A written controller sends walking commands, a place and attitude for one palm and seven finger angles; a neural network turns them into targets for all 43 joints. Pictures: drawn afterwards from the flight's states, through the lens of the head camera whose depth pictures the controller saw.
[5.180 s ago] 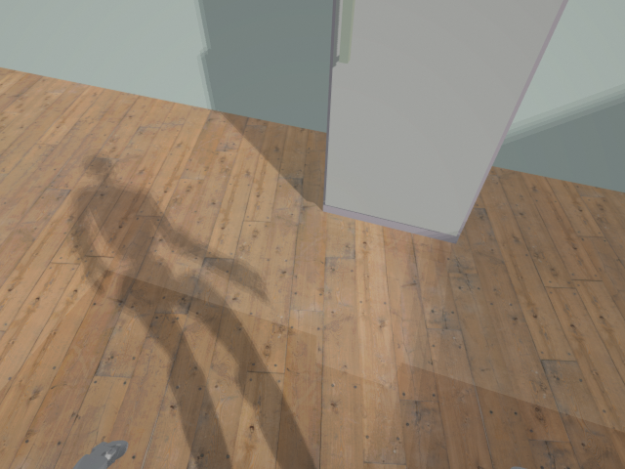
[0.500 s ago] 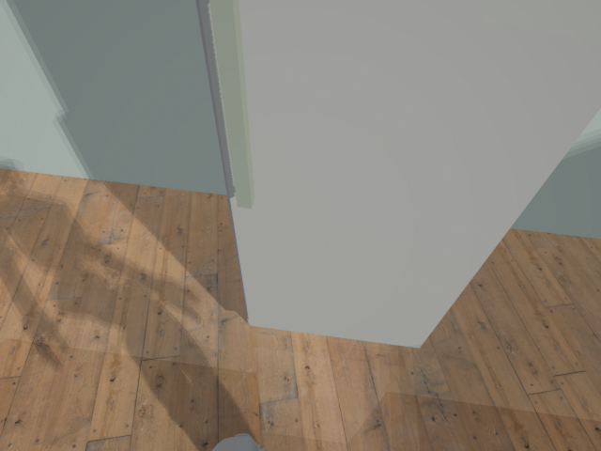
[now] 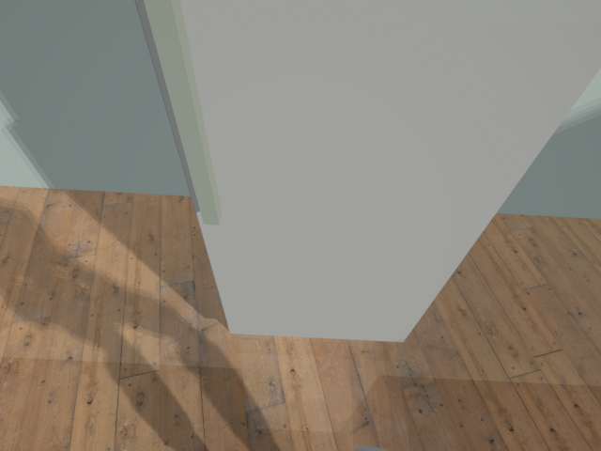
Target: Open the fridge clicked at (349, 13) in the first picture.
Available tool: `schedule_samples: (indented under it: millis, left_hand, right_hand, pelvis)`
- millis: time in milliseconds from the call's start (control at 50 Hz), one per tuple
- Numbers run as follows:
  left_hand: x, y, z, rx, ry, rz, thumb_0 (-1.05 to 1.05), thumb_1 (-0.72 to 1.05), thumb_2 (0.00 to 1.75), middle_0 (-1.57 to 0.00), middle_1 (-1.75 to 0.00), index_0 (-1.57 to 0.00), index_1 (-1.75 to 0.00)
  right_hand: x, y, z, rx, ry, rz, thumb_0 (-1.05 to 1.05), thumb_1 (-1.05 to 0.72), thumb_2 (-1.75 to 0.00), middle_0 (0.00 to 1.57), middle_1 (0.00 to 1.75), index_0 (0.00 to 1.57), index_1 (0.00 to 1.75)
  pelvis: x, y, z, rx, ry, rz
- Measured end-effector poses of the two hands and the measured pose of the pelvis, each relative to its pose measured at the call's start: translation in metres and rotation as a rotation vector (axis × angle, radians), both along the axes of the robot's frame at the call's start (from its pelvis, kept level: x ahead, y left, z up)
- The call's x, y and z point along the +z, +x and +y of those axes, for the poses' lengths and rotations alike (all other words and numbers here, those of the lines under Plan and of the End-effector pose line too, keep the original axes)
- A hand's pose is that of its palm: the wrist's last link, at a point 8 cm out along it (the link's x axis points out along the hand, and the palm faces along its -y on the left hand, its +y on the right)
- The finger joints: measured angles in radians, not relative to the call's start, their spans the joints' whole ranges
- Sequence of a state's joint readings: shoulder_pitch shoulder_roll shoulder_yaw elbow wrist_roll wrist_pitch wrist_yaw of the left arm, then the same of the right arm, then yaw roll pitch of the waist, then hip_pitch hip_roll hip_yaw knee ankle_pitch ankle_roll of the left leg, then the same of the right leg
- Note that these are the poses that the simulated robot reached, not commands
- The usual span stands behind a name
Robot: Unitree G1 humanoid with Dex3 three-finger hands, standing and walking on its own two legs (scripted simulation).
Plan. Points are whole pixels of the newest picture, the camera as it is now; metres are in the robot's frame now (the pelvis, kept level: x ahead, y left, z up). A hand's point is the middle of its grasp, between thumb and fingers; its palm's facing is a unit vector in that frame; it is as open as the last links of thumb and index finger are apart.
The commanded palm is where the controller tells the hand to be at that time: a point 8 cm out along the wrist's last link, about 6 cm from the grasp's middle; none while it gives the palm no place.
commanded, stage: come to a stop and stand still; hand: left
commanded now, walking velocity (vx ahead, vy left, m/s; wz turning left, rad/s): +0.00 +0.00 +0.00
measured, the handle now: (196, 124) +0.50 +0.18 +0.16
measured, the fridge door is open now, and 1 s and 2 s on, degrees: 0 0 0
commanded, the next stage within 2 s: look again from close up in 1.36 s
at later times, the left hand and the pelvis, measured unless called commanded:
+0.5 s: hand out of the picture -0.01 +0.12 -0.18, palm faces +0.11 -0.97 -0.19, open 7.2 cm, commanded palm none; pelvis -0.04 -0.06 +0.00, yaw +1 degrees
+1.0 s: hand out of the picture -0.09 +0.12 -0.18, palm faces +0.07 -0.98 -0.20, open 7.4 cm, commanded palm none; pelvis -0.07 -0.05 +0.00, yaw +2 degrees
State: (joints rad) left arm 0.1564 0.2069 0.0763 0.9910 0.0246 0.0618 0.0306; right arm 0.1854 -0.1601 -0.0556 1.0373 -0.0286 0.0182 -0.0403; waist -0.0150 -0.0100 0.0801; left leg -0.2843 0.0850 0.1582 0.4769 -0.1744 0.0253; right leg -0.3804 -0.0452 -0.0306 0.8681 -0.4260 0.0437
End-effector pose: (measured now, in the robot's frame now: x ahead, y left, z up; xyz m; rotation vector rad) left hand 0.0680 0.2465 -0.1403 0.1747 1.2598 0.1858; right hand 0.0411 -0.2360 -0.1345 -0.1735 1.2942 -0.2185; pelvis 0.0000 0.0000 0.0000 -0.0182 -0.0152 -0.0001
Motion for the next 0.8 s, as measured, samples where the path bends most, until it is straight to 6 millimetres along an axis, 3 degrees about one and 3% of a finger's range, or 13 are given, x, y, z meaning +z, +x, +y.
schedule_samples:
  millis: [100,240,420,660,800]
  left_hand:
    - [0.006,-0.001,-0.03,-0.036,0.046,-0.053,0.01,0.91,0.9,-0.19,-0.3,-0.2,-0.3]
    - [0.016,-0.028,-0.066,-0.017,0.03,-0.027,0.01,0.92,0.9,-0.2,-0.3,-0.2,-0.3]
    - [-0.005,-0.068,-0.077,0.064,-0.027,0.012,0.0,0.93,0.9,-0.2,-0.3,-0.21,-0.3]
    - [-0.002,-0.142,-0.091,0.085,-0.063,0.158,0.01,0.92,0.9,-0.2,-0.3,-0.2,-0.3]
    - [-0.002,-0.166,-0.099,0.089,-0.08,0.212,0.01,0.91,0.9,-0.2,-0.3,-0.2,-0.3]
  right_hand:
    - [-0.027,-0.03,-0.025,-0.038,0.068,0.038,0.0,-0.91,-0.9,0.2,0.3,0.2,0.3]
    - [-0.025,-0.058,-0.039,-0.042,0.113,0.093,0.0,-0.91,-0.9,0.2,0.3,0.2,0.3]
    - [-0.018,-0.074,-0.038,0.02,0.077,0.125,0.0,-0.91,-0.9,0.2,0.3,0.2,0.3]
    - [-0.01,-0.084,-0.04,0.046,0.073,0.097,0.01,-0.92,-0.9,0.2,0.3,0.2,0.3]
    - [-0.01,-0.105,-0.033,0.033,0.09,0.127,0.0,-0.91,-0.9,0.2,0.3,0.2,0.3]
  pelvis:
    - [-0.011,-0.01,-0.028,-0.005,0.031,-0.002]
    - [-0.001,-0.019,-0.05,0.009,0.033,0.001]
    - [-0.004,-0.034,-0.06,0.038,0.008,0.007]
    - [0.004,-0.049,-0.06,0.02,0.022,-0.024]
    - [0.005,-0.054,-0.059,0.014,0.023,-0.016]
